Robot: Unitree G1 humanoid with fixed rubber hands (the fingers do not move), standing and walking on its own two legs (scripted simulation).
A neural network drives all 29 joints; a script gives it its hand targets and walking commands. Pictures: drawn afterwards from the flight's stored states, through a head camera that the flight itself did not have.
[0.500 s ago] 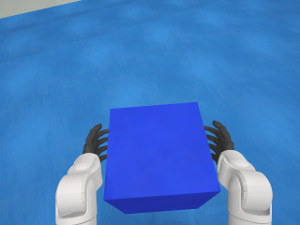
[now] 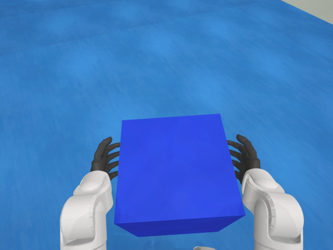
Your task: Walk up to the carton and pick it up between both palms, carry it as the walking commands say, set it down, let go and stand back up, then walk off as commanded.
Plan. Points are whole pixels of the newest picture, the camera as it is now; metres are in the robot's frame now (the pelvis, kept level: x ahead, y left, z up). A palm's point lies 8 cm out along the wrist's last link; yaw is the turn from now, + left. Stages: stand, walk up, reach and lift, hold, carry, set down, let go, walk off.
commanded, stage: carry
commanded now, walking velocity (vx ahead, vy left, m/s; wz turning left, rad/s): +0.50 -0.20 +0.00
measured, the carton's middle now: (174, 181) +0.27 +0.00 +0.01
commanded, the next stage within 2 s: none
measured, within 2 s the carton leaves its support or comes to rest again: neither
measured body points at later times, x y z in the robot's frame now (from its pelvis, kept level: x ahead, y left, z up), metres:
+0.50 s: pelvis +0.28 -0.09 -0.02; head +0.28 -0.09 +0.43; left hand +0.53 +0.08 +0.07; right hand +0.54 -0.23 +0.08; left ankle +0.32 +0.04 -0.72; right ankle +0.17 -0.16 -0.75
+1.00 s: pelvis +0.56 -0.17 -0.02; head +0.56 -0.17 +0.43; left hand +0.81 -0.02 +0.07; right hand +0.81 -0.32 +0.07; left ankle +0.41 +0.00 -0.71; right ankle +0.59 -0.26 -0.75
